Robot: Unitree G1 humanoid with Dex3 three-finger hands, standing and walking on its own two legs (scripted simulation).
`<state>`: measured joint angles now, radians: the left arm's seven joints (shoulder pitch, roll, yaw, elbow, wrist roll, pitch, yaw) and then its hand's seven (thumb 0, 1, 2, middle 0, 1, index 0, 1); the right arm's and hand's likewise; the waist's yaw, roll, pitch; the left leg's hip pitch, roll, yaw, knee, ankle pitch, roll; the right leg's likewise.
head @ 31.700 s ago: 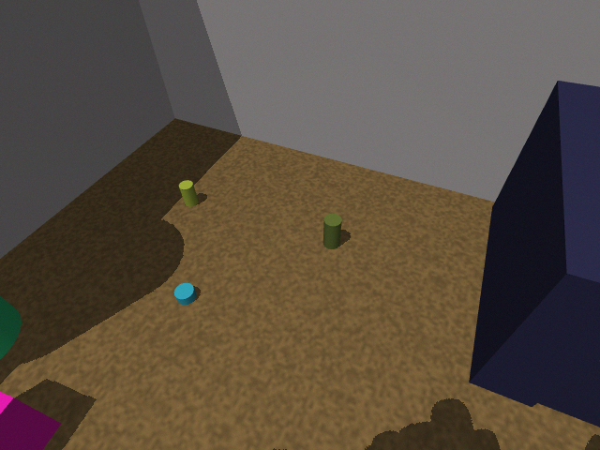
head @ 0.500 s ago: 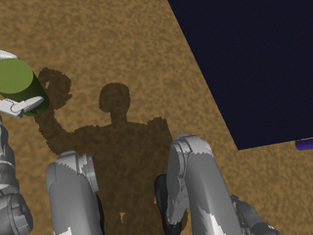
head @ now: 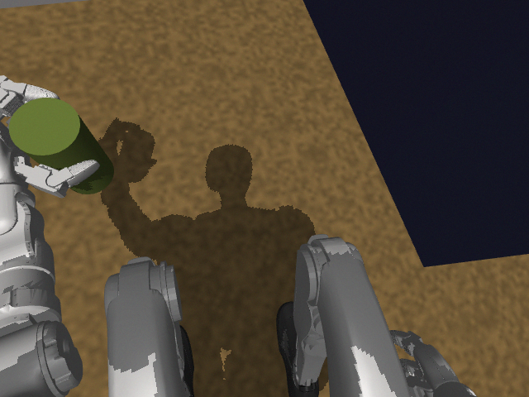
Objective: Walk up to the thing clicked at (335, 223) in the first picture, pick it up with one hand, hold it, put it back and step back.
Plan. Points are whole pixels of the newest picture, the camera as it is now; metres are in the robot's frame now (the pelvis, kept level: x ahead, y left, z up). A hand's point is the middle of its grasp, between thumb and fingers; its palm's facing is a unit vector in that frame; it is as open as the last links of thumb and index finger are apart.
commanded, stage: settle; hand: left
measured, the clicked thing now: (70, 152) +0.47 +0.25 -0.06
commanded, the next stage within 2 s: lift in 0.26 s
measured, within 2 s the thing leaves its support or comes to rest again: neither
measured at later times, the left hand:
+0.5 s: hand (50, 136) +0.47 +0.25 -0.01, palm faces +0.20 -0.98 -0.04, open 10.8 cm
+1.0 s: hand out of the picture +0.43 +0.25 +0.10, palm faces +0.14 -0.99 -0.05, open 10.8 cm
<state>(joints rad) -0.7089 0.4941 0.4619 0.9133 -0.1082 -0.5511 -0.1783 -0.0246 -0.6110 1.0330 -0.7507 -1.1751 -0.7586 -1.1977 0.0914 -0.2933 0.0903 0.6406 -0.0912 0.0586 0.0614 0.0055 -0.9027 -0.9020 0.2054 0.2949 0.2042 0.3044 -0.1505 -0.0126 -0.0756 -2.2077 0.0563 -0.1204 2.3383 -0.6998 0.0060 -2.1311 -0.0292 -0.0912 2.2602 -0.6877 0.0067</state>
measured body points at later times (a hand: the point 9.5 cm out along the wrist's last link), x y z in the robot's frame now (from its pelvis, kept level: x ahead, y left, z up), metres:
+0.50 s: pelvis +0.00 +0.00 +0.01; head +0.20 +0.06 +0.41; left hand +0.45 +0.30 +0.00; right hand +0.11 -0.27 -0.10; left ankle +0.08 +0.13 -0.32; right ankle +0.10 -0.12 -0.32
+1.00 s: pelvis +0.00 +0.00 +0.09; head +0.18 +0.04 +0.50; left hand +0.41 +0.30 +0.10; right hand +0.15 -0.26 -0.03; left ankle +0.08 +0.13 -0.32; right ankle +0.10 -0.12 -0.32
